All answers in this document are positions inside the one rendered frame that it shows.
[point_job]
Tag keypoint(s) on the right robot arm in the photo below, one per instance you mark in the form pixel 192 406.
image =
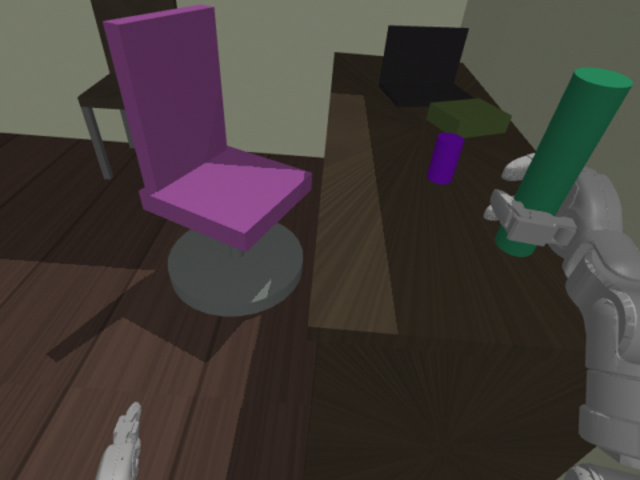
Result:
pixel 603 280

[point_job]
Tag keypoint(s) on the chair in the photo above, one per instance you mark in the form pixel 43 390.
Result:
pixel 106 93

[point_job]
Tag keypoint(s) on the desk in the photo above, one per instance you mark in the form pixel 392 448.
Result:
pixel 439 356

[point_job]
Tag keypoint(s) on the right robot hand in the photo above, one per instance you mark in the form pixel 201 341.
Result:
pixel 592 204

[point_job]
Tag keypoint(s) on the left robot hand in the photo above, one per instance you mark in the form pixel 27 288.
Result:
pixel 120 460

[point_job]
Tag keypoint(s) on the office chair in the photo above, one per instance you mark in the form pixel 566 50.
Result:
pixel 236 260

